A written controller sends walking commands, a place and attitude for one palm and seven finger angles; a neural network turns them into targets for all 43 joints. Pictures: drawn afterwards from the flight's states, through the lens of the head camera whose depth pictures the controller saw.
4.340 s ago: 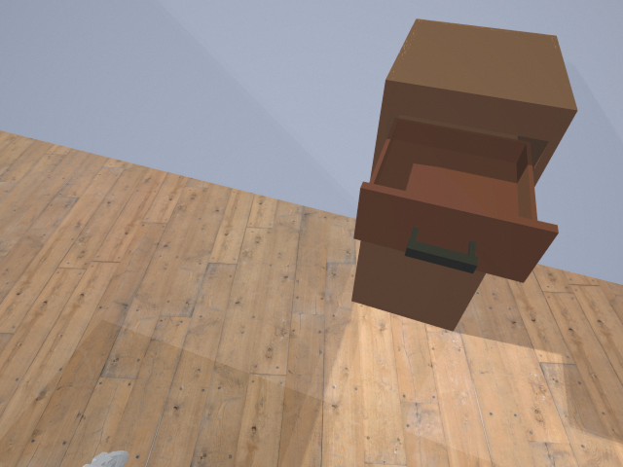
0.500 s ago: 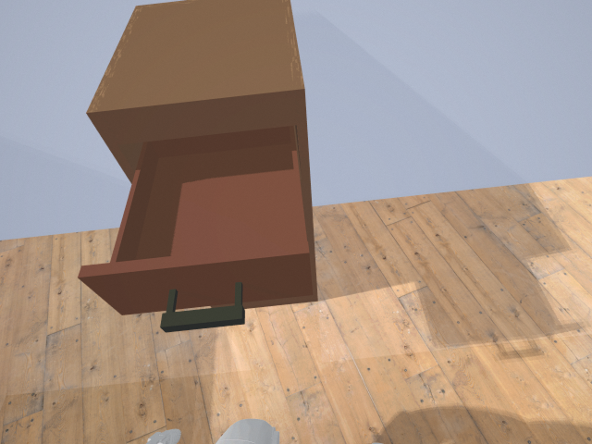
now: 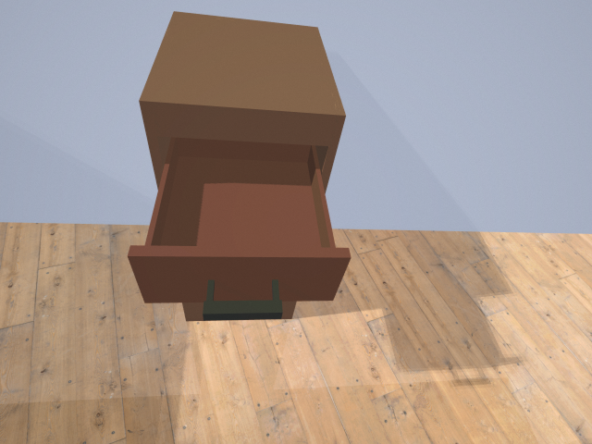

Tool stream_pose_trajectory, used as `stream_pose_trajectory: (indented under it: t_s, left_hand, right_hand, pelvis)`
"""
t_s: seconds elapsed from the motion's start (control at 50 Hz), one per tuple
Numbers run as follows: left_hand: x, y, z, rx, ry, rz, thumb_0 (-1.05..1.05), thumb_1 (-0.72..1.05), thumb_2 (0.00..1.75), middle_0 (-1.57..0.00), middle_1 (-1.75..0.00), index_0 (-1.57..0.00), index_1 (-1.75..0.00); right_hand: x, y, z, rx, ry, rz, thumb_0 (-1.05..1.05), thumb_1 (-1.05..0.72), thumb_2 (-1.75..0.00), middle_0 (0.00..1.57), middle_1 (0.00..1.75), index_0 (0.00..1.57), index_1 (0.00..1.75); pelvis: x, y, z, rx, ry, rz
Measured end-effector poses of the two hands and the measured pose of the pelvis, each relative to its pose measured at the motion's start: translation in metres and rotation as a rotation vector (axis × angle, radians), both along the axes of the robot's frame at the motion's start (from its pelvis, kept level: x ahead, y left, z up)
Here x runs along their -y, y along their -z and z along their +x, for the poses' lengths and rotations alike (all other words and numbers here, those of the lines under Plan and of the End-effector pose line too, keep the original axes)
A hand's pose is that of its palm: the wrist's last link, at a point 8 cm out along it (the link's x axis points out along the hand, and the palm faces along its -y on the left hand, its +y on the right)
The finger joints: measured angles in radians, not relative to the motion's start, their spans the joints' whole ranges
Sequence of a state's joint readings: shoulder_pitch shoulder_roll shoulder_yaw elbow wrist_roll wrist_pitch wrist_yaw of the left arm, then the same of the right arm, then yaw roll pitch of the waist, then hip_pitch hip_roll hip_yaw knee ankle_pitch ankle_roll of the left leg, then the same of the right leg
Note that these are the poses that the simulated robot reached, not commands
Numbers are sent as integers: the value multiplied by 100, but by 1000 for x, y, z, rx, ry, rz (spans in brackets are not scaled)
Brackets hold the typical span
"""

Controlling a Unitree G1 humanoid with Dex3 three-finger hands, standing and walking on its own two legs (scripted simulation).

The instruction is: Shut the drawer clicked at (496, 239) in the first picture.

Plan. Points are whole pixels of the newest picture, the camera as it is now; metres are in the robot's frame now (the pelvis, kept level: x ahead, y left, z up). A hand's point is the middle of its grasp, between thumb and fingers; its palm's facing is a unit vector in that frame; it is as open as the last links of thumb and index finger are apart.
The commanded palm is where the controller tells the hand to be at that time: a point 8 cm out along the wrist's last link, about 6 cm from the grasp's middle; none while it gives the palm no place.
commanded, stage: come to a stop and stand still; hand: left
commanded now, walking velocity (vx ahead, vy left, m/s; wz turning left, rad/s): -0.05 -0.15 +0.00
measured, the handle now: (243, 298) +0.34 +0.10 -0.05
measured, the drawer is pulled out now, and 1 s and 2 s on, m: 0.29 0.29 0.29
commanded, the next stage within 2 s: look again from close up in 0.84 s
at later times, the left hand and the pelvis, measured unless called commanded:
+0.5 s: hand out of the picture +0.08 +0.11 -0.18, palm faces +0.04 -0.98 -0.21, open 7.2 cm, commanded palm none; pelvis +0.01 -0.07 -0.01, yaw +1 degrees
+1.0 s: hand out of the picture -0.05 +0.08 -0.18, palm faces +0.06 -0.98 -0.18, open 7.4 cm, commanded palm none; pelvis -0.01 -0.08 +0.00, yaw +0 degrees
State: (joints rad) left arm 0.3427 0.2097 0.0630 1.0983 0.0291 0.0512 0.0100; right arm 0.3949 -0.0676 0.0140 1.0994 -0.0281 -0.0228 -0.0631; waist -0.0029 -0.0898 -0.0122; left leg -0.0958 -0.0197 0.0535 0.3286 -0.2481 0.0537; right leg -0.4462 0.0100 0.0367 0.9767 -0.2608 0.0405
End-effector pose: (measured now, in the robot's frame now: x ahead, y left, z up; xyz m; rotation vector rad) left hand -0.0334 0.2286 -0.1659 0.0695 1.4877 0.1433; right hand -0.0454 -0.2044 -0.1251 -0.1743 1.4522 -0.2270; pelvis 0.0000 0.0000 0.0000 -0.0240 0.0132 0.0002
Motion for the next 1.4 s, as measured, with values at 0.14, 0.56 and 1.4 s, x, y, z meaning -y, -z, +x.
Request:
stream_pose_trajectory:
  t_s: [0.14,0.56,1.4]
  left_hand:
    - [11,-1,19,-27,47,4,0,91,90,-20,-29,-19,-30]
    - [80,-21,96,242,43,95,-2,95,90,-20,-30,-20,-30]
    - [25,-11,-2,126,58,60,0,91,90,-20,-29,-20,-30]
  right_hand:
    - [-8,3,-38,-107,79,23,0,-91,-90,20,30,20,30]
    - [71,37,25,4,8,100,0,-91,-90,20,29,20,30]
    - [16,32,-11,60,-43,103,0,-92,-90,20,29,20,30]
  pelvis:
    - [7,2,-1,-3,11,5]
    - [75,8,7,21,-20,24]
    - [16,10,-35,35,-3,23]
